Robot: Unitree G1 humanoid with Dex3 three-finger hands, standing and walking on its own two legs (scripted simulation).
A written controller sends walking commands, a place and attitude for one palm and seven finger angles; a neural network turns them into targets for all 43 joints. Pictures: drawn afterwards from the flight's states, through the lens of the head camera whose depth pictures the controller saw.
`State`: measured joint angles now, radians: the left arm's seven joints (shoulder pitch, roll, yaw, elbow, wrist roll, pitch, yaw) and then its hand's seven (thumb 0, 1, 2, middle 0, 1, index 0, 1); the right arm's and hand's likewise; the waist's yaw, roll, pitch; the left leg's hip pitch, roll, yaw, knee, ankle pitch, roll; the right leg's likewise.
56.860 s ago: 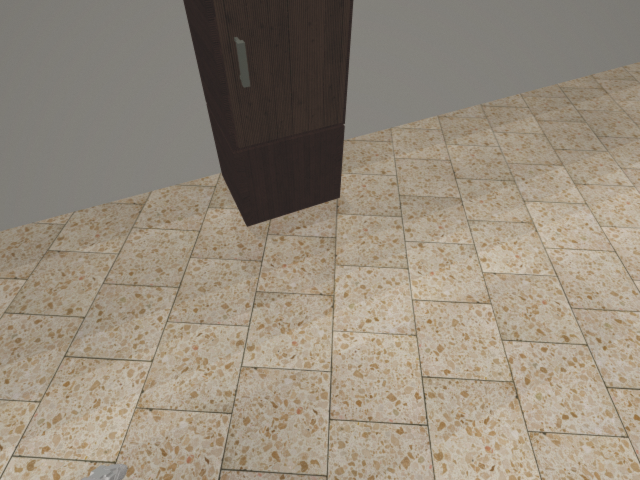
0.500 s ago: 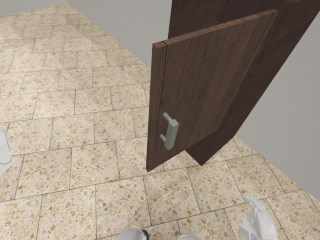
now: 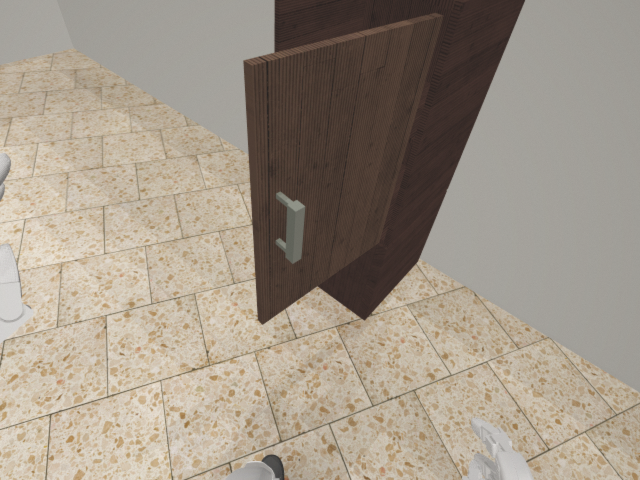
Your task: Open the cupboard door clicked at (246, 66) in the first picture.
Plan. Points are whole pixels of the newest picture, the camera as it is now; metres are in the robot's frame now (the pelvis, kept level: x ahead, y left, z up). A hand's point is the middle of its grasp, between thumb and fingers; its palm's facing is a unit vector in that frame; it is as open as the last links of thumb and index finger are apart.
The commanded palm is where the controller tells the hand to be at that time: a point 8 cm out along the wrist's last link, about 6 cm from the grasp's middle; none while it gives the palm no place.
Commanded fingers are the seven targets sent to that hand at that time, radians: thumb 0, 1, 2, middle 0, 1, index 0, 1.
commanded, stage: stop stepping back and stand still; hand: left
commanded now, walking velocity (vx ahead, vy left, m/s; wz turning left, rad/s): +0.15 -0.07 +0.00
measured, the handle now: (287, 227) +0.53 +0.06 -0.01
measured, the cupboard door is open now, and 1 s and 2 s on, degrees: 83 83 83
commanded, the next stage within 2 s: let the arm hang, fingers relaxed in 0.62 s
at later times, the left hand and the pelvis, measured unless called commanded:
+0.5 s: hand out of the picture +0.14 +0.26 +0.21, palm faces +0.39 -0.75 -0.53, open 7.4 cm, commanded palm +0.11 +0.30 +0.21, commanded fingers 0.00 0.90 0.90 -0.20 -0.30 -0.20 -0.30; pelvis -0.05 +0.00 +0.03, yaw -3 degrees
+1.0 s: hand out of the picture +0.00 +0.24 -0.13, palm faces -0.07 -0.97 -0.24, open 7.4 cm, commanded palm none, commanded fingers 0.00 0.90 0.90 -0.20 -0.30 -0.20 -0.30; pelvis -0.10 +0.04 +0.03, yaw +0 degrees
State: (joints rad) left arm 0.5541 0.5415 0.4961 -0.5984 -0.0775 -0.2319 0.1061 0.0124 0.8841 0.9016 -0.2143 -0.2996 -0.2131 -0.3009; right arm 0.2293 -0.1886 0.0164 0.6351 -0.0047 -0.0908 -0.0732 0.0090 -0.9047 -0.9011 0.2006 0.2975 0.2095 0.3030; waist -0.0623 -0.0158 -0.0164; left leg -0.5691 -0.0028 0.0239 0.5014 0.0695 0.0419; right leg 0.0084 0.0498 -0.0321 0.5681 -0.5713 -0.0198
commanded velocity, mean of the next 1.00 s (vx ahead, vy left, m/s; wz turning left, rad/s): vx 0.01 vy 0.00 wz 0.00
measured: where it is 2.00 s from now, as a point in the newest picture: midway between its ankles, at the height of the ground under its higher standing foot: outside the picture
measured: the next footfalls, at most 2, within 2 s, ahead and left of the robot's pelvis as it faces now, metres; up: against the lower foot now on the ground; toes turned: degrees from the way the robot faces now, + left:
left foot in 0.16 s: +0.15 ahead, +0.10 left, +0.00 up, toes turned -2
right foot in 0.36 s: -0.05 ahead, -0.08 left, +0.00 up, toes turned -4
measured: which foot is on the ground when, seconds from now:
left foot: down 0.00-0.04, up 0.06-0.14, down 0.16-0.38, up 0.40-0.56, down 0.58-1.00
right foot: down 0.00-0.20, up 0.22-0.34, down 0.36-1.00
